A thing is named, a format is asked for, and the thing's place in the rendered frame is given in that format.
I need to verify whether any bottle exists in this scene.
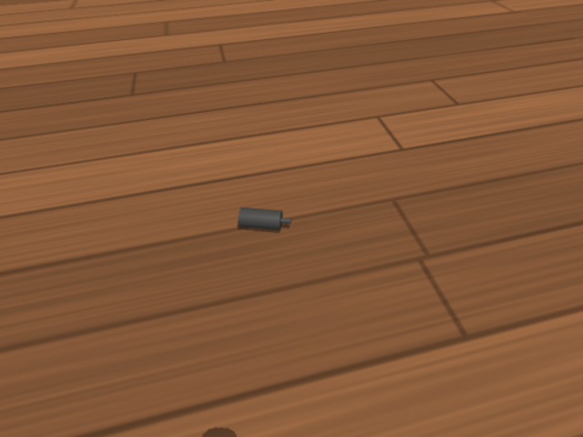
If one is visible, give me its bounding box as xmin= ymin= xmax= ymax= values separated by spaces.
xmin=238 ymin=208 xmax=292 ymax=230

